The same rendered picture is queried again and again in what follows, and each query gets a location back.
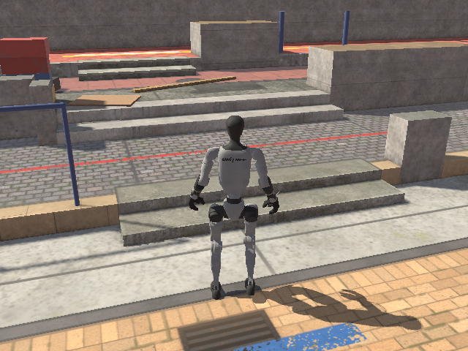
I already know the left robot shin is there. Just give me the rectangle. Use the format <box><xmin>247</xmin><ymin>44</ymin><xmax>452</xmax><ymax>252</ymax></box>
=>
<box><xmin>211</xmin><ymin>241</ymin><xmax>221</xmax><ymax>290</ymax></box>

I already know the robot left hand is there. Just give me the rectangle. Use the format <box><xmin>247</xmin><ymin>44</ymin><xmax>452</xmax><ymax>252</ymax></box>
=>
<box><xmin>188</xmin><ymin>196</ymin><xmax>205</xmax><ymax>211</ymax></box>

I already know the right robot forearm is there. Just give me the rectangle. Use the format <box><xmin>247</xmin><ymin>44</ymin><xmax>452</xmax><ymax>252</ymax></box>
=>
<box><xmin>263</xmin><ymin>177</ymin><xmax>277</xmax><ymax>203</ymax></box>

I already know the robot right foot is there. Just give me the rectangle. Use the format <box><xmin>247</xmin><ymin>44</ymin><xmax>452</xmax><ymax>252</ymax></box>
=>
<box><xmin>245</xmin><ymin>278</ymin><xmax>255</xmax><ymax>295</ymax></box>

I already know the robot right upper arm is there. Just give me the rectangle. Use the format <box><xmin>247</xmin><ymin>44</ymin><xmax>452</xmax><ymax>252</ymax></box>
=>
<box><xmin>250</xmin><ymin>148</ymin><xmax>270</xmax><ymax>188</ymax></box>

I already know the robot right hand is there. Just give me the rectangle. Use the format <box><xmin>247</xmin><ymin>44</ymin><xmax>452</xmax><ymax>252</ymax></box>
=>
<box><xmin>263</xmin><ymin>198</ymin><xmax>279</xmax><ymax>214</ymax></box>

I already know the left robot forearm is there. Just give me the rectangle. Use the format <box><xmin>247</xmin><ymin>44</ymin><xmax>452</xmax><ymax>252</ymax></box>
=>
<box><xmin>190</xmin><ymin>175</ymin><xmax>204</xmax><ymax>200</ymax></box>

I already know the robot left upper arm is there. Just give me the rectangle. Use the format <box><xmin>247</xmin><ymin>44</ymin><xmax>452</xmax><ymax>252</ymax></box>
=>
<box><xmin>198</xmin><ymin>147</ymin><xmax>219</xmax><ymax>186</ymax></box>

